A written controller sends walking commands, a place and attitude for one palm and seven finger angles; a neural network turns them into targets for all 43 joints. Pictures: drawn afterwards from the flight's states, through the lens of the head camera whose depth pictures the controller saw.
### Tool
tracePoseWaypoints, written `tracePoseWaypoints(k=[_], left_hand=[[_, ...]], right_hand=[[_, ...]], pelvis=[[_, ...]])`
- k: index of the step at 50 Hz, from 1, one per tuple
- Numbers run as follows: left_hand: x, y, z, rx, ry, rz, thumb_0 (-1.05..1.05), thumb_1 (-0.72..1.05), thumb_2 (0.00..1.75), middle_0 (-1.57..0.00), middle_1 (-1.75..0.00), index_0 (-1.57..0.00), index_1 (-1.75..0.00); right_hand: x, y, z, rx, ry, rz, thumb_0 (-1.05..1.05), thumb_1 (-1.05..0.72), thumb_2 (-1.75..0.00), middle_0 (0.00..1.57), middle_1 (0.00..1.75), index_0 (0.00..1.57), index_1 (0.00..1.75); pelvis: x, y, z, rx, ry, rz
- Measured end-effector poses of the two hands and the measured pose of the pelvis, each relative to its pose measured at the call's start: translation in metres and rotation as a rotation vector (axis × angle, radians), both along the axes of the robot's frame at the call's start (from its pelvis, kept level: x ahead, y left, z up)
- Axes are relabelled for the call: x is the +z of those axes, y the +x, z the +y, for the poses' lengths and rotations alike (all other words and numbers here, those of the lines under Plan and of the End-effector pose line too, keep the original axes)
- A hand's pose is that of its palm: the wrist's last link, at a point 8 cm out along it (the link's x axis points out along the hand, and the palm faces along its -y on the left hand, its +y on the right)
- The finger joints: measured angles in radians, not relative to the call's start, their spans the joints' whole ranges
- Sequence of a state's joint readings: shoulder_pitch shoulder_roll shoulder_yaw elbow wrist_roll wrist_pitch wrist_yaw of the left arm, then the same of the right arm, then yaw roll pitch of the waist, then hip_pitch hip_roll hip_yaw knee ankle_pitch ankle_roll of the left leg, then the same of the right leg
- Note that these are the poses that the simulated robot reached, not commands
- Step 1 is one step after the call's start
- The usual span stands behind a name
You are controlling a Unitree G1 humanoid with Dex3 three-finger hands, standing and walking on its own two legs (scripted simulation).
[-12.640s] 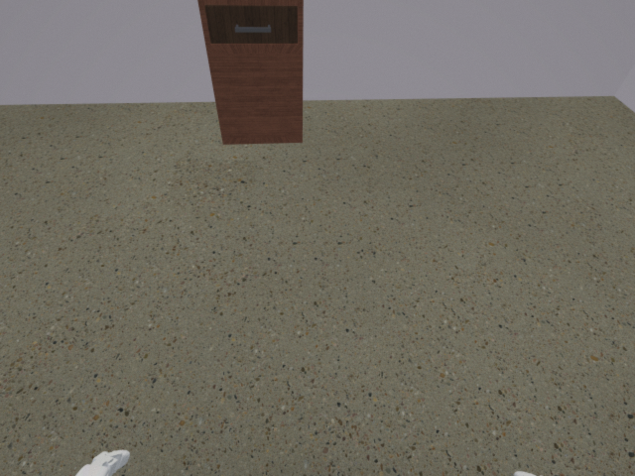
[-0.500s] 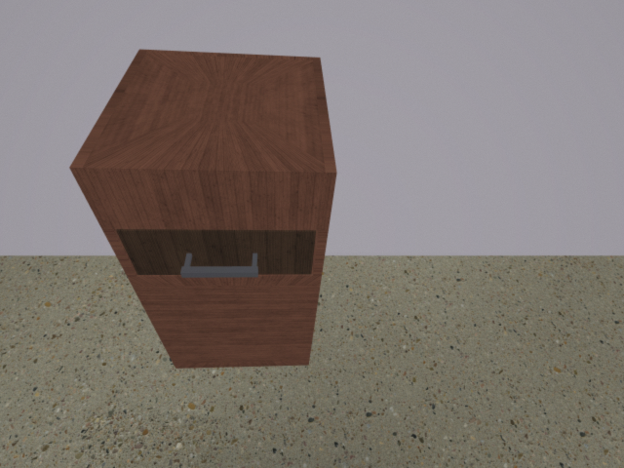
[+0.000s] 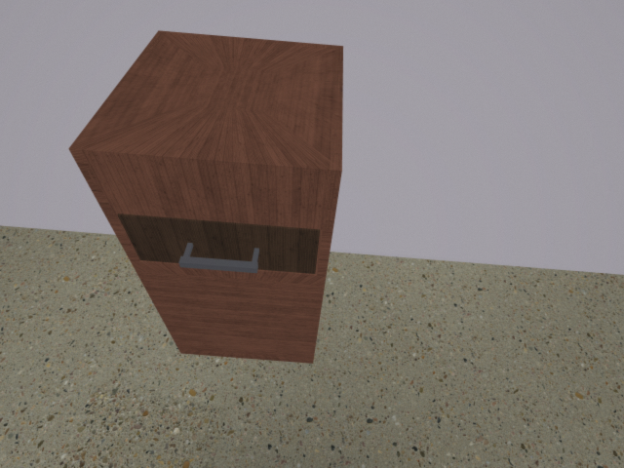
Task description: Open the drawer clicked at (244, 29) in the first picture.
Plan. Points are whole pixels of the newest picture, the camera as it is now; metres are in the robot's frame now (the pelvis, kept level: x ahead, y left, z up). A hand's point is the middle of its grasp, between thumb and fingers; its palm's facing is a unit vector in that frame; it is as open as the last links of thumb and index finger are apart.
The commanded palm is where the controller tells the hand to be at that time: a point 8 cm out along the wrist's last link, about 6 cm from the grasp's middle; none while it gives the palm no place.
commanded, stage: come to a stop and stand still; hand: left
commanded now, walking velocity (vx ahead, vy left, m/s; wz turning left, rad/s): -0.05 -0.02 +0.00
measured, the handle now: (221, 257) +0.50 +0.23 -0.16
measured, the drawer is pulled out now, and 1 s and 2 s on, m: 0.00 0.00 0.00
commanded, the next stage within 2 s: look again from close up in 0.50 s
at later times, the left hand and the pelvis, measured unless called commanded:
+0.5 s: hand out of the picture +0.00 +0.21 -0.16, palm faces +0.03 -0.97 -0.24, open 7.4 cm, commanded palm none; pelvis -0.02 +0.02 +0.00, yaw +0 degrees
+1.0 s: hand out of the picture -0.01 +0.15 -0.17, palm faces +0.03 -0.99 -0.13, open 7.4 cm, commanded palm none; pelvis +0.01 +0.01 +0.01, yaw +0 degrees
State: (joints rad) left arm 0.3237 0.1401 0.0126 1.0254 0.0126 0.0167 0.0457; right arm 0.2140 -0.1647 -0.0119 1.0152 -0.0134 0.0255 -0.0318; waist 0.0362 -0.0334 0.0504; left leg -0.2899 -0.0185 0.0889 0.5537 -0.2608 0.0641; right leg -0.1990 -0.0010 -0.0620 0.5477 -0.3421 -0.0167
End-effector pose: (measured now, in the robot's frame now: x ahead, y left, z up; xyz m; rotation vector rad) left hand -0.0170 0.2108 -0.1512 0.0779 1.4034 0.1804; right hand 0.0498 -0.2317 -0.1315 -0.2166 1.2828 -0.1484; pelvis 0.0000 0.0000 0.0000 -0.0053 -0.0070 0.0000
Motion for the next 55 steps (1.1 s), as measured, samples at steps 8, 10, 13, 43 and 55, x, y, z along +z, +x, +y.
tracePoseWaypoints(k=[8,10,13,43,55], left_hand=[[0.006,-0.007,0.016,-0.033,0.046,-0.035,0.01,0.91,0.9,-0.21,-0.3,-0.2,-0.3],[0.007,-0.004,0.025,-0.046,0.061,-0.056,0.01,0.91,0.89,-0.21,-0.3,-0.2,-0.3],[0.011,0.005,0.039,-0.051,0.089,-0.1,0.01,0.91,0.89,-0.21,-0.3,-0.2,-0.3],[0.008,-0.01,0.0,-0.053,-0.028,0.034,0.01,0.91,0.9,-0.2,-0.3,-0.2,-0.3],[0.007,0.018,-0.005,-0.05,-0.019,0.02,0.01,0.91,0.9,-0.2,-0.3,-0.2,-0.3]], right_hand=[[-0.001,0.019,0.011,0.022,0.034,-0.109,0.0,-0.92,-0.9,0.2,0.3,0.2,0.3],[-0.001,0.018,0.017,0.021,0.048,-0.14,0.0,-0.91,-0.9,0.2,0.3,0.2,0.3],[-0.005,0.011,0.026,0.025,0.069,-0.156,0.0,-0.91,-0.9,0.2,0.3,0.2,0.3],[-0.001,-0.057,0.023,-0.026,0.059,0.116,0.0,-0.91,-0.9,0.2,0.3,0.2,0.3],[-0.003,-0.036,0.02,-0.031,0.05,0.115,0.01,-0.93,-0.9,0.2,0.3,0.2,0.3]], pelvis=[[-0.003,-0.014,0.008,0.003,-0.014,-0.001],[-0.004,-0.016,0.012,0.005,-0.008,-0.011],[-0.005,-0.018,0.017,0.009,-0.009,-0.022],[0.008,0.003,0.008,0.008,0.004,0.012],[0.008,0.023,0.004,0.003,0.01,0.013]])
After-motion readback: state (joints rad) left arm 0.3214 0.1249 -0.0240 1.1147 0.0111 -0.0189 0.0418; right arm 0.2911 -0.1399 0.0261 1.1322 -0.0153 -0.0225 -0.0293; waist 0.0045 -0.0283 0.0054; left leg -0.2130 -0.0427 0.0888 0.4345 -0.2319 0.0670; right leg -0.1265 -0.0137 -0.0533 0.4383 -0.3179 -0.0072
